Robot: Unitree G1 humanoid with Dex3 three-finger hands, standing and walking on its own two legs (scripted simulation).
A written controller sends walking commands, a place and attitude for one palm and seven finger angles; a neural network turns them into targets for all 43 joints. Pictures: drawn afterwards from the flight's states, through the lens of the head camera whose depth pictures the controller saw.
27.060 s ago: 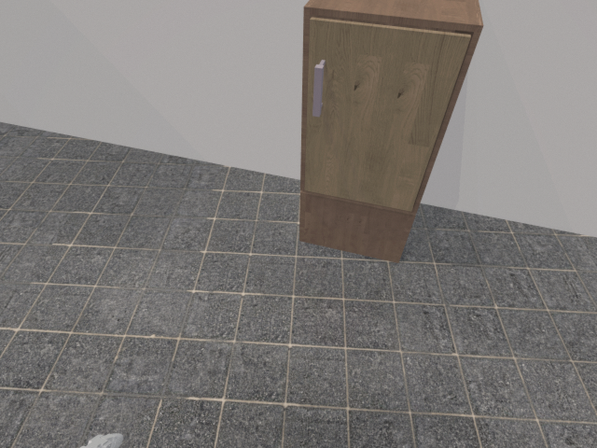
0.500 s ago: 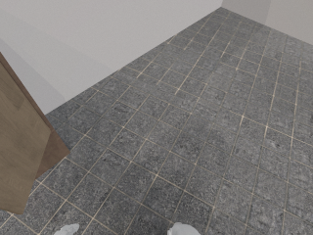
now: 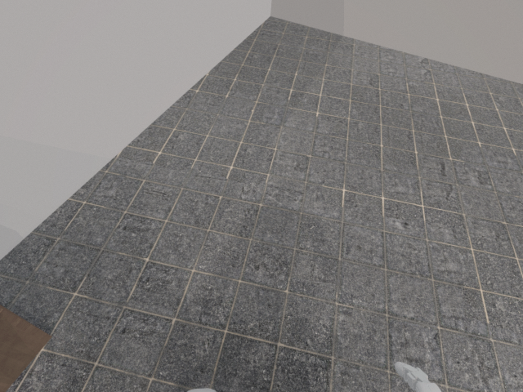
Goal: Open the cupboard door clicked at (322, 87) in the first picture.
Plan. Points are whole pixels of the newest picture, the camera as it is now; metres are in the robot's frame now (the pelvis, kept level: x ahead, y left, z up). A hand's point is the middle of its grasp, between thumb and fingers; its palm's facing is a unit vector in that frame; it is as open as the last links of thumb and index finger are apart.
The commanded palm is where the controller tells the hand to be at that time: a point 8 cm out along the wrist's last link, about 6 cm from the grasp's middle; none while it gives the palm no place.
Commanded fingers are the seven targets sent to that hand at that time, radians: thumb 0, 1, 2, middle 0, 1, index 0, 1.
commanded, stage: walk to a spot facing it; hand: left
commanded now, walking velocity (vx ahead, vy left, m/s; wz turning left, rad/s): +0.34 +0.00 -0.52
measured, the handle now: out of the picture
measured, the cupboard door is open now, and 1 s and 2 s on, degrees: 43 43 43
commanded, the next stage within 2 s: turn to face it in 1.06 s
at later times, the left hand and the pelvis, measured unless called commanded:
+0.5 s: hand (241, 258) +0.39 +0.08 -0.15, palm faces -0.27 -0.94 -0.22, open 7.4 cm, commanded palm none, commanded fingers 0.00 0.90 0.90 -0.20 -0.30 -0.20 -0.30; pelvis +0.18 -0.07 -0.01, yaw -13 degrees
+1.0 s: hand (252, 226) +0.48 +0.06 -0.16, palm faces -0.26 -0.95 -0.17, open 7.4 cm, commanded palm none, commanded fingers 0.00 0.90 0.90 -0.20 -0.30 -0.20 -0.30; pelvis +0.40 -0.11 +0.01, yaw -19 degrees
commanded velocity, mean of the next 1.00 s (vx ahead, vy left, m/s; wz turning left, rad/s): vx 0.36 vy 0.00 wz -0.28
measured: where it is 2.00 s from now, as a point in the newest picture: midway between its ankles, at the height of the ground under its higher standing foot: (337, 290)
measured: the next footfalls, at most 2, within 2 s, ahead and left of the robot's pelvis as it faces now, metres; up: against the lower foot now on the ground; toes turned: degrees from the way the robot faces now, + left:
right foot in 0.42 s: +0.26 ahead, -0.18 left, +0.00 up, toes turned -18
left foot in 0.80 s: +0.49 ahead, -0.01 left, +0.00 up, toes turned -10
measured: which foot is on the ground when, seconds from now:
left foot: down 0.00-0.40, up 0.42-0.78, down 0.80-1.00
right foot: up 0.00-0.40, down 0.42-0.80, up 0.82-1.00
